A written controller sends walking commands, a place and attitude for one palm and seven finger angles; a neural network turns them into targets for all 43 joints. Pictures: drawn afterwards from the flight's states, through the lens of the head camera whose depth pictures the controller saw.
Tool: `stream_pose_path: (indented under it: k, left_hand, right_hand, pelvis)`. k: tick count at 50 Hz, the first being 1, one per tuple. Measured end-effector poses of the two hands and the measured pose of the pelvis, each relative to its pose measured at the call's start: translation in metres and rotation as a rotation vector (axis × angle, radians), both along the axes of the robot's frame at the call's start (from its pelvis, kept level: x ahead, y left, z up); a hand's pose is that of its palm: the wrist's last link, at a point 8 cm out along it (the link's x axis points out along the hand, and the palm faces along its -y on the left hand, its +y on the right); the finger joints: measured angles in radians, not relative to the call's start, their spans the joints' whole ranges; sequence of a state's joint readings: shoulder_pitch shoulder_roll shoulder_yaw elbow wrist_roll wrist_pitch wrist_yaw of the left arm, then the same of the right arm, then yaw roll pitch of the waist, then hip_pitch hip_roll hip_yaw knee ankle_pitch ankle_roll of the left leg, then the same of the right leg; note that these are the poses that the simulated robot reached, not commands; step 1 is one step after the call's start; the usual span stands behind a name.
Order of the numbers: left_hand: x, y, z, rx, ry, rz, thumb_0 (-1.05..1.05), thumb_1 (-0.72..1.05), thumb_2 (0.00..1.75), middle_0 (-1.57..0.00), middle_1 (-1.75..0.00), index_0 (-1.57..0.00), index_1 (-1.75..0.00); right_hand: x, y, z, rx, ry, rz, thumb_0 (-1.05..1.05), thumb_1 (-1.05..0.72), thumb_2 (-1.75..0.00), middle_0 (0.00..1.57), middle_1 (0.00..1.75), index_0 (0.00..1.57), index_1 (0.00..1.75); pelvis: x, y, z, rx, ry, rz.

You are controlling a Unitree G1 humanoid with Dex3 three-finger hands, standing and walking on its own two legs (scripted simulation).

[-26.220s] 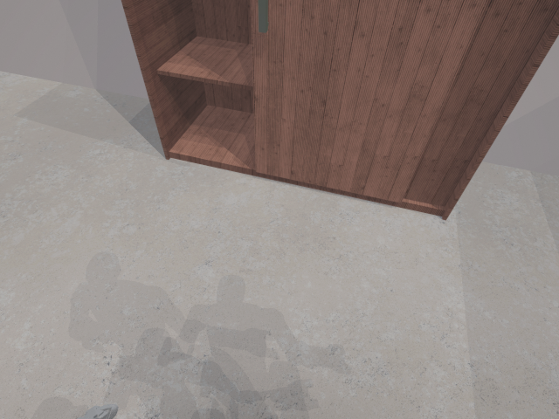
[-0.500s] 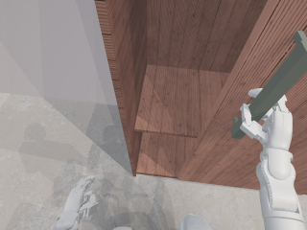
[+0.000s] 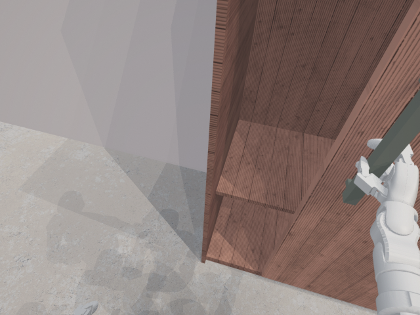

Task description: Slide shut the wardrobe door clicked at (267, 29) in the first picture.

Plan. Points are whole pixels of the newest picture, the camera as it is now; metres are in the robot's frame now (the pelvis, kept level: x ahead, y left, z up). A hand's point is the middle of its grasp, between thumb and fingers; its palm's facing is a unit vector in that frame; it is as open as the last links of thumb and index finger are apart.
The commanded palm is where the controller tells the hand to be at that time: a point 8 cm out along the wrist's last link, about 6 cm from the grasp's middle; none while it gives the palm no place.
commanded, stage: stop walking and hold the door there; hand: right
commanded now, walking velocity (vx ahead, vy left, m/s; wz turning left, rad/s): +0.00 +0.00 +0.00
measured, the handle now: (381, 148) +0.41 -0.28 +0.15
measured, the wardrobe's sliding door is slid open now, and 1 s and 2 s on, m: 0.26 0.26 0.26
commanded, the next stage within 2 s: none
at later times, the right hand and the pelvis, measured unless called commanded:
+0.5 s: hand (365, 176) +0.37 -0.26 +0.11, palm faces +0.29 +0.94 -0.19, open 6.3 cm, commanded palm +0.34 -0.30 +0.09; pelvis +0.02 -0.03 +0.00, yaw +0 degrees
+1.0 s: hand (364, 176) +0.37 -0.26 +0.11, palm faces +0.28 +0.94 -0.17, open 6.3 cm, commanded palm +0.34 -0.30 +0.09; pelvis +0.04 -0.04 +0.00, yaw -1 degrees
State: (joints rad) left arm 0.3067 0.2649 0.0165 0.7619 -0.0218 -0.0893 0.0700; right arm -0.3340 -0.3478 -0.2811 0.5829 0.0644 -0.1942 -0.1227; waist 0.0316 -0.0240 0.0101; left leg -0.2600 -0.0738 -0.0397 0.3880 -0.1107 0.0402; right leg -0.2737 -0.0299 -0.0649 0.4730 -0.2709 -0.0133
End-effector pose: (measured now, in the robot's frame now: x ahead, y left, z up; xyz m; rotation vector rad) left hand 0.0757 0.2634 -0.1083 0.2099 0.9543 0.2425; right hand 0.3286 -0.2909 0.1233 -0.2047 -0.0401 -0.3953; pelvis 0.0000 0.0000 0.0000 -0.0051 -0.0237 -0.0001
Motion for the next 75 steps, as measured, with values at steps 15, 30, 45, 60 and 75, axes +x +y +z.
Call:
stream_pose_path:
  k: [15, 30, 45, 60, 75]
  left_hand:
    - [0.029, -0.02, 0.006, -0.004, -0.075, -0.01, 0.02, 0.9, 0.9, -0.2, -0.3, -0.2, -0.3]
    - [0.084, -0.064, 0.019, -0.017, -0.138, -0.093, 0.01, 0.9, 0.9, -0.2, -0.3, -0.2, -0.3]
    - [0.1, -0.077, 0.013, -0.037, -0.107, -0.112, 0.01, 0.9, 0.9, -0.2, -0.3, -0.2, -0.3]
    - [0.1, -0.065, 0.012, 0.002, -0.075, -0.103, 0.01, 0.9, 0.9, -0.2, -0.3, -0.2, -0.3]
    - [0.044, -0.164, -0.004, -0.023, -0.032, -0.081, 0.01, 0.9, 0.9, -0.19, -0.3, -0.2, -0.3]
  right_hand:
    - [0.003, -0.008, -0.002, -0.023, -0.002, 0.06, -0.1, -0.6, -0.79, 0.45, 1.39, 0.33, 1.39]
    - [0.007, -0.012, -0.006, -0.008, -0.045, 0.127, -0.14, -0.58, -0.81, 0.45, 1.4, 0.34, 1.4]
    - [0.007, -0.011, -0.007, -0.003, -0.054, 0.126, -0.14, -0.6, -0.82, 0.45, 1.4, 0.32, 1.4]
    - [0.007, -0.013, -0.008, -0.011, -0.064, 0.152, -0.15, -0.6, -0.79, 0.45, 1.4, 0.31, 1.4]
    - [0.009, -0.021, -0.011, 0.08, -0.085, 0.324, -0.11, -0.64, -0.7, 0.41, 1.4, 0.28, 1.35]
  pelvis:
    - [0.008, -0.018, 0.001, 0.018, 0.011, 0.008]
    - [0.025, -0.04, 0.002, 0.014, 0.023, -0.001]
    - [0.036, -0.043, 0.004, 0.017, 0.034, -0.01]
    - [0.021, -0.054, 0.0, 0.041, 0.044, -0.048]
    - [-0.029, -0.13, -0.015, -0.018, 0.025, -0.061]
